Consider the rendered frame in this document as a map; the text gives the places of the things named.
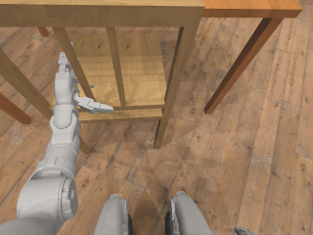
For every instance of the robot left shin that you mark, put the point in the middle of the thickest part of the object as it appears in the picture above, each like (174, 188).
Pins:
(124, 226)

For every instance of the robot left hand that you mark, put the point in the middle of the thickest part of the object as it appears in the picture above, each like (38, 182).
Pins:
(65, 87)

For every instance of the robot right thigh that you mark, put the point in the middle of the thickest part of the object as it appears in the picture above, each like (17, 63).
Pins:
(189, 217)

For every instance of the chair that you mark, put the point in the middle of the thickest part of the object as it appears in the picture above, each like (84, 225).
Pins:
(126, 69)

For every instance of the robot left upper arm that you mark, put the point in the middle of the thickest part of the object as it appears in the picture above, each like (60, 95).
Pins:
(44, 206)

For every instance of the left robot forearm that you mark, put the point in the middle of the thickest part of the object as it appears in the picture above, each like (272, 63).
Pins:
(63, 149)

